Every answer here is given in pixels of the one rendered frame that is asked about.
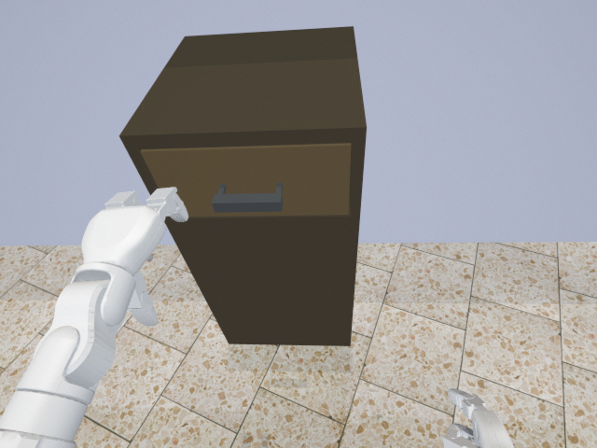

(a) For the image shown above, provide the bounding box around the right robot hand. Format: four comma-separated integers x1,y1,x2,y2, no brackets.
442,388,514,448

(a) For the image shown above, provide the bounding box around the handle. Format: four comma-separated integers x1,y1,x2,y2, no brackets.
212,183,283,213

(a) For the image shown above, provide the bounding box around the left robot hand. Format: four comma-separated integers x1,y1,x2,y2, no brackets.
81,187,188,326

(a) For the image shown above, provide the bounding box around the drawer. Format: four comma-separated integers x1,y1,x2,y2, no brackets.
141,143,351,217

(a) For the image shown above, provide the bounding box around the left robot forearm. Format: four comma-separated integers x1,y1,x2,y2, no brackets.
0,262,136,448

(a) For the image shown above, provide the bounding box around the cabinet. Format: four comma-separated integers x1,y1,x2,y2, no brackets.
119,26,367,346

